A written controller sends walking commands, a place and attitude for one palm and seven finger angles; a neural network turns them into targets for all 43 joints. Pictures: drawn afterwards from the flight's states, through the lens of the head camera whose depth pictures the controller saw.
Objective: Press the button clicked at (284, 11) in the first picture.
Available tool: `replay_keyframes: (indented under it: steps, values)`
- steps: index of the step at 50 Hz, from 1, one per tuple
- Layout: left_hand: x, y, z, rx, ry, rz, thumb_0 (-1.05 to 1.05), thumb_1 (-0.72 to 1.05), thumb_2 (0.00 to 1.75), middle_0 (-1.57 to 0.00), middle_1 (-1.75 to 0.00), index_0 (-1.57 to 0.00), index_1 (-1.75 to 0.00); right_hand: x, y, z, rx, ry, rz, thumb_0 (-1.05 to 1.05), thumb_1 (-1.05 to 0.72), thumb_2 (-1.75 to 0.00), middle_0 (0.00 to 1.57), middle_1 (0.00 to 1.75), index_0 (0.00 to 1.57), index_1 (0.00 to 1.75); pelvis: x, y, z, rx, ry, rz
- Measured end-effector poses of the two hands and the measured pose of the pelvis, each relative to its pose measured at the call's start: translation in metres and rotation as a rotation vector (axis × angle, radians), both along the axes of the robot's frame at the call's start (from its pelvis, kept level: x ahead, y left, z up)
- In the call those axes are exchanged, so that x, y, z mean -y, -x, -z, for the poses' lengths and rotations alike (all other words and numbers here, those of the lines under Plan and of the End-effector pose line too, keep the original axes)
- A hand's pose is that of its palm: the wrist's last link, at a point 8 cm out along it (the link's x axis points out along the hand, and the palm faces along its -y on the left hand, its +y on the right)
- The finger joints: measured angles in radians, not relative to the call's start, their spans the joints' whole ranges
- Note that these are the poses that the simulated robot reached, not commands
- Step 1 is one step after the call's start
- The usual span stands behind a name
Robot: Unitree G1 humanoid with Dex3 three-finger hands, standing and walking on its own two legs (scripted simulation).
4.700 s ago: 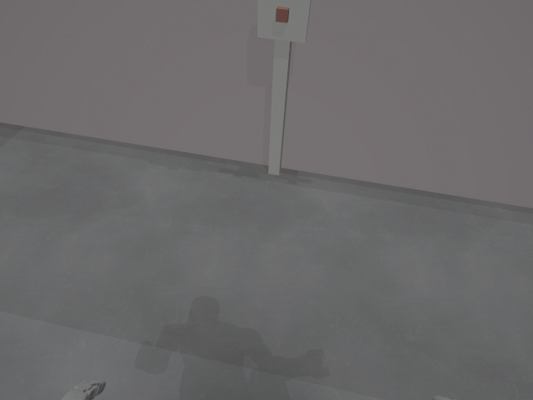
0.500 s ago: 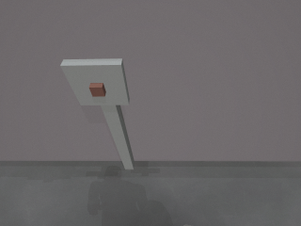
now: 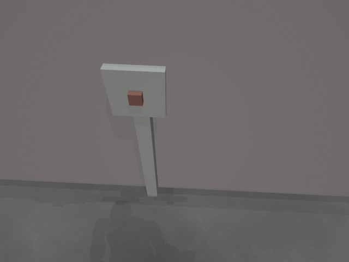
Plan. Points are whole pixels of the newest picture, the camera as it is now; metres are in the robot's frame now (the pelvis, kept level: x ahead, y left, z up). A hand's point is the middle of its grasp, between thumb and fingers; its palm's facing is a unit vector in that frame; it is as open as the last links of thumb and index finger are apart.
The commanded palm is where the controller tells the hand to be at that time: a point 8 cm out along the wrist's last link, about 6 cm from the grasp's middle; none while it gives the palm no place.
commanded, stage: come to a stop and stand still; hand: left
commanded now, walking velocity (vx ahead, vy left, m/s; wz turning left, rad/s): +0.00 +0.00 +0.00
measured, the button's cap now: (135, 97) +0.55 +0.16 +0.05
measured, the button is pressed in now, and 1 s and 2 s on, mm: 0 0 0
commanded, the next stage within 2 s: look again from close up in 0.48 s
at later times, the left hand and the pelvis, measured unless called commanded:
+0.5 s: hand out of the picture -0.04 +0.14 -0.17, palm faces +0.03 -0.99 -0.17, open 7.4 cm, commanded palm none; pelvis -0.03 -0.02 +0.01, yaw +0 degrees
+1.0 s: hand out of the picture -0.02 +0.18 -0.18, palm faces +0.05 -0.98 -0.19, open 7.4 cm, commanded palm none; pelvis -0.03 +0.00 +0.00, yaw +2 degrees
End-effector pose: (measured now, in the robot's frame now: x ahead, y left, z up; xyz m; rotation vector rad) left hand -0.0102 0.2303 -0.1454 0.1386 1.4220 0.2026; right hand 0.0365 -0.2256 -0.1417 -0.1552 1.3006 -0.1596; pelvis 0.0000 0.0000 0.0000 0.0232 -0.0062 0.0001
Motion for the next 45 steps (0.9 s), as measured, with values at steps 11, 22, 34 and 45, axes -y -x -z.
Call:
replay_keyframes:
  steps: [11, 22, 34, 45]
  values:
    - [0.028, 0.026, -0.007, -0.013, 0.03, 0.022, 0.01, 0.91, 0.9, -0.2, -0.3, -0.2, -0.3, 0.001, 0.059, 0.003, -0.099, -0.045, 0.024, 0.0, -0.92, -0.89, 0.2, 0.3, 0.2, 0.3, 0.009, 0.018, -0.007, 0.024, 0.014, 0.001]
    - [0.043, 0.033, -0.004, -0.013, 0.051, 0.023, 0.01, 0.91, 0.9, -0.2, -0.3, -0.2, -0.3, -0.005, 0.111, 0.002, -0.208, -0.069, 0.063, 0.0, -0.91, -0.9, 0.2, 0.3, 0.2, 0.3, 0.018, 0.026, -0.006, 0.013, 0.017, 0.002]
    - [0.044, 0.034, 0.001, 0.009, 0.046, 0.045, 0.01, 0.91, 0.9, -0.2, -0.3, -0.2, -0.3, -0.005, 0.096, 0.006, -0.151, -0.071, 0.04, 0.0, -0.91, -0.9, 0.2, 0.3, 0.2, 0.3, 0.016, 0.029, 0.0, 0.01, 0.039, -0.01]
    - [0.011, 0.015, 0.003, 0.111, 0.02, 0.022, 0.01, 0.92, 0.9, -0.2, -0.3, -0.2, -0.3, -0.001, 0.047, -0.001, -0.007, -0.003, -0.038, 0.02, -0.93, -0.89, 0.2, 0.3, 0.2, 0.3, 0.001, 0.027, 0.002, 0.023, 0.033, -0.028]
